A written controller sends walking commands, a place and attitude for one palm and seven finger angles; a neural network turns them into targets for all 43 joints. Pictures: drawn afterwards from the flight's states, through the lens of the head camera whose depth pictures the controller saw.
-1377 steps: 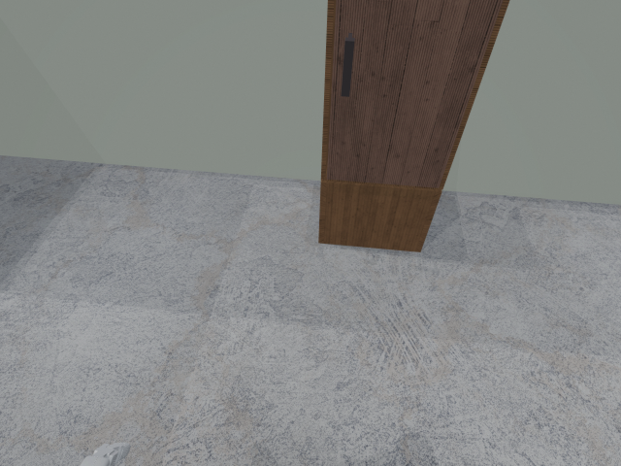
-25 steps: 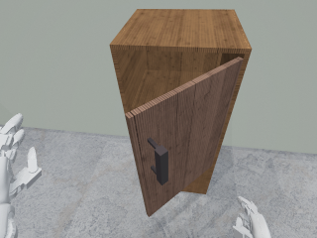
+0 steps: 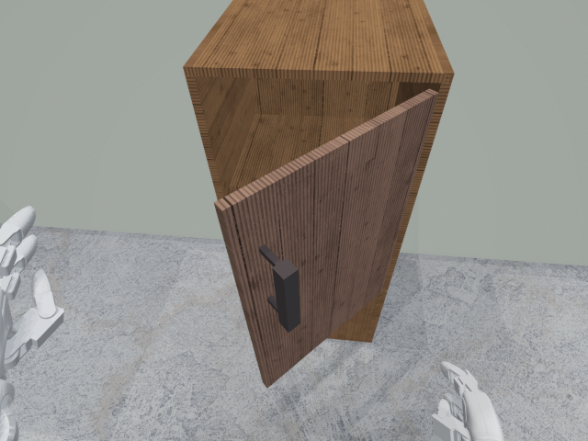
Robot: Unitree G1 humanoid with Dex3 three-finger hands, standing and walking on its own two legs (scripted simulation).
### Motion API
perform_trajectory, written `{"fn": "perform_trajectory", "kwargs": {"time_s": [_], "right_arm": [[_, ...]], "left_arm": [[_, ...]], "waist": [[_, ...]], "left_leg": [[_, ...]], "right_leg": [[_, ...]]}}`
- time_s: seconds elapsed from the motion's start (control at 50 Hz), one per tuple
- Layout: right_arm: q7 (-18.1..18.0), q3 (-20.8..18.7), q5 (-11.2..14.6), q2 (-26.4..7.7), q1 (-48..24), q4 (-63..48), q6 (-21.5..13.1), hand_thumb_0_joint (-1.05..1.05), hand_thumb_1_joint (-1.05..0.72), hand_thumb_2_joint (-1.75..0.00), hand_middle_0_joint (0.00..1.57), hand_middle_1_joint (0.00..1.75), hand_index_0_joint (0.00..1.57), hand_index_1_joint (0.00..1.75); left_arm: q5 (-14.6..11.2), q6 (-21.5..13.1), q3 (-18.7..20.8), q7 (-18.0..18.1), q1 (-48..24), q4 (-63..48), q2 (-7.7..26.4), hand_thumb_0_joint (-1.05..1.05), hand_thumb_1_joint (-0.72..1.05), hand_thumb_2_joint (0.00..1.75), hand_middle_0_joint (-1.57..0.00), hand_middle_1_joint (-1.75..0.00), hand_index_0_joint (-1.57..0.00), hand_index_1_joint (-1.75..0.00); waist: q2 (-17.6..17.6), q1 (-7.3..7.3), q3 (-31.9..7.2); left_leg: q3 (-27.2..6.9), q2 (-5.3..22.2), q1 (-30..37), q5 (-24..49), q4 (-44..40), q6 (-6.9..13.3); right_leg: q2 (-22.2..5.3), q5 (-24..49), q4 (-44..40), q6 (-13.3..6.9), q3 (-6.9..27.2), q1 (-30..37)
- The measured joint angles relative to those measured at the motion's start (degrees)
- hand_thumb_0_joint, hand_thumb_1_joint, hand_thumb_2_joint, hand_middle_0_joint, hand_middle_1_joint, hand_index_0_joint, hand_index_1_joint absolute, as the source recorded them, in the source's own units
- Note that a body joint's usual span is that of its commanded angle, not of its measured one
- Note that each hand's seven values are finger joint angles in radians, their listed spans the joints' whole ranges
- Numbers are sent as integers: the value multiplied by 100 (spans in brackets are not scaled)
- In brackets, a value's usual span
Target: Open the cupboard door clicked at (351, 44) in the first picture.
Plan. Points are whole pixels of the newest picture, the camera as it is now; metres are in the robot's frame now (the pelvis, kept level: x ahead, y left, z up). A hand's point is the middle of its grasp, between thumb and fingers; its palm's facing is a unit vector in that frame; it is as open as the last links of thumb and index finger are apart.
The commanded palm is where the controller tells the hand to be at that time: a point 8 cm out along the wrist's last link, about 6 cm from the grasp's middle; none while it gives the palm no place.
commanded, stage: step back with the hand held close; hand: left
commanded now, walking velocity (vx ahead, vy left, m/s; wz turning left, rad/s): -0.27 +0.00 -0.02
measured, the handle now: (278, 288) +0.32 +0.06 +0.03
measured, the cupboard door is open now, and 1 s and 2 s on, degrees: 46 46 46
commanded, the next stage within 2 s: stop stepping back and stand still in 0.86 s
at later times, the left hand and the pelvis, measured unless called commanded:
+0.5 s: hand out of the picture +0.11 +0.30 +0.15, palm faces +0.42 -0.77 -0.48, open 7.4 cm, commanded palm +0.05 +0.34 +0.17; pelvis -0.08 +0.03 -0.02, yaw +2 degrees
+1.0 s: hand out of the picture +0.01 +0.30 +0.18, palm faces +0.43 -0.82 -0.38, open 7.4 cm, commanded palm -0.06 +0.34 +0.17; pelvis -0.19 +0.04 +0.00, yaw +1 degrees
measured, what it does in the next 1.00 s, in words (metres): walks backwards: left foot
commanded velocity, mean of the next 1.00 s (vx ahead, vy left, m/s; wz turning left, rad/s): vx -0.28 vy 0.00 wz -0.05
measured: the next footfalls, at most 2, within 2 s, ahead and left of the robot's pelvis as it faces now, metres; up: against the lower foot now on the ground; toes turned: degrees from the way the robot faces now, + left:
left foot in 0.74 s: -0.05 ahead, +0.14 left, +0.00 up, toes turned +6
right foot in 1.16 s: -0.29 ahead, -0.07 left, +0.00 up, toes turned +0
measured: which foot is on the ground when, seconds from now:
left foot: down 0.00-0.60, up 0.62-0.72, down 0.74-1.00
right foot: down 0.00-0.74, up 0.76-1.00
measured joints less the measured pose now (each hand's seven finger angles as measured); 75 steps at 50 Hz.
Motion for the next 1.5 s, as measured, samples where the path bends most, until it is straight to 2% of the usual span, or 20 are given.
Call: {"fn": "perform_trajectory", "kwargs": {"time_s": [0.14,0.26,0.4,0.5,0.56,0.68,0.74,0.78,0.82,0.9,0.96,1.02,1.12,1.16,1.2,1.24,1.28,1.36,1.42,1.5], "right_arm": [[-49,-150,44,-84,-61,-242,261,1,-91,-89,20,30,20,30],[-97,-174,73,-12,-21,-324,331,1,-91,-89,20,30,20,30],[-62,-73,55,84,81,-397,176,1,-91,-89,20,30,20,30],[-39,-40,19,135,246,-421,-11,1,-91,-89,20,30,20,30],[-4,-41,7,168,334,-359,-86,1,-91,-89,20,30,20,30],[82,-114,-63,114,319,43,-39,1,-91,-89,21,30,21,30],[21,-83,-47,55,341,61,-43,1,-91,-89,21,30,21,30],[-47,-112,-62,93,194,79,-138,1,-91,-89,20,30,20,30],[-36,-137,-110,222,57,117,-266,1,-91,-89,20,30,20,30],[150,-99,-136,479,-4,105,-493,1,-91,-89,20,30,20,30],[267,-39,-121,578,-22,104,-581,1,-91,-89,21,30,21,30],[286,18,-132,613,-80,106,-598,1,-91,-89,21,30,21,30],[237,81,-137,621,-17,-111,-498,1,-90,-89,21,30,21,31],[238,98,-128,566,-10,-230,-423,1,-90,-89,21,30,21,31],[232,64,-141,344,-7,-71,-294,1,-90,-89,21,30,21,31],[235,36,-79,192,231,154,-214,1,-91,-89,21,30,21,30],[206,0,-15,94,513,318,-187,1,-91,-89,21,30,21,30],[51,-97,17,-119,866,501,-240,1,-91,-89,20,30,20,30],[-13,-187,16,-260,890,542,-307,1,-91,-89,20,30,20,30],[30,-211,5,-156,563,389,-355,1,-91,-89,20,30,20,30]], "left_arm": [[-9,-2,-42,28,498,-473,172,1,89,90,-21,-30,-21,-30],[-16,-86,140,128,610,-721,428,1,89,90,-22,-30,-21,-30],[68,-255,286,228,534,-750,407,1,89,90,-22,-30,-21,-30],[233,-367,305,223,363,-713,326,1,89,90,-22,-30,-21,-30],[266,-439,348,216,318,-774,317,1,89,90,-22,-30,-21,-30],[233,-572,291,324,528,-965,145,1,89,90,-22,-30,-21,-30],[197,-543,242,365,369,-974,142,1,88,90,-21,-30,-21,-30],[219,-564,275,393,35,-844,196,1,88,90,-21,-30,-21,-30],[211,-564,376,415,-137,-712,239,1,88,90,-21,-30,-21,-30],[115,-470,517,405,18,-1022,303,1,89,90,-21,-30,-21,-30],[61,-429,419,371,192,-1414,311,1,89,90,-21,-30,-21,-30],[20,-413,324,328,247,-1545,379,1,89,90,-21,-30,-21,-30],[-115,-330,519,307,587,-1319,735,1,89,90,-21,-30,-21,-30],[-143,-309,682,296,817,-1278,893,1,89,90,-21,-30,-21,-30],[-127,-317,538,231,941,-1202,775,1,89,90,-21,-30,-21,-30],[-104,-372,426,188,1117,-1131,725,1,88,90,-22,-30,-21,-30],[-55,-430,402,197,1174,-1000,636,1,88,90,-22,-30,-22,-30],[66,-523,318,280,599,-347,335,1,88,90,-22,-30,-22,-30],[94,-496,220,335,59,68,125,1,88,90,-22,-30,-21,-30],[94,-427,147,354,-179,197,38,1,89,90,-21,-30,-21,-30]], "waist": [[-131,-120,121],[-289,-145,138],[-374,-154,107],[-338,-224,170],[-346,-254,210],[-441,-28,42],[-492,-46,-83],[-558,-93,120],[-554,-83,272],[-518,-70,253],[-528,-57,115],[-503,-142,-25],[-563,-372,-250],[-749,-355,-284],[-499,-295,-207],[-471,-179,-384],[-544,-89,-580],[-560,-42,-747],[-481,-134,-722],[-607,-340,-440]], "left_leg": [[126,-75,-363,129,63,88],[186,-133,-592,233,184,172],[197,-191,-905,376,391,275],[44,-252,-1194,434,662,338],[40,-252,-1379,305,883,328],[92,-291,-1712,-937,2329,68],[97,-189,-1075,-758,1321,73],[82,-272,-1210,-303,1270,247],[103,-222,-1250,-73,1175,355],[152,19,-1246,361,639,345],[252,165,-1273,688,221,305],[294,247,-1338,1058,-206,263],[350,158,-1498,1450,-782,105],[515,2,-1780,1107,-490,-3],[299,41,-2057,327,470,-41],[177,-80,-2167,-34,1517,-54],[247,-164,-2027,-97,2007,-26],[471,-206,-1293,-127,1513,152],[510,-249,-625,-173,637,287],[612,-330,-624,-184,706,243]], "right_leg": [[-93,92,208,92,115,-465],[-162,184,385,167,169,-729],[-219,296,637,235,190,-1052],[-30,14,1053,268,414,-1287],[23,173,1187,191,467,-1364],[-76,358,1137,183,522,-1577],[-122,455,1151,297,494,-1785],[-98,-213,1770,322,594,-2053],[114,-880,2929,299,709,-2313],[316,-1314,4015,334,591,-2244],[265,-1407,3879,385,496,-1859],[225,-1530,3346,372,441,-1378],[181,-1593,1141,140,111,-239],[60,-1029,163,-134,115,112],[193,-807,238,-322,106,90],[186,-854,248,-296,182,129],[126,-875,219,-261,260,199],[57,-967,375,-264,242,257],[54,-1221,882,-227,136,97],[-83,-1094,2073,229,274,-463]]}}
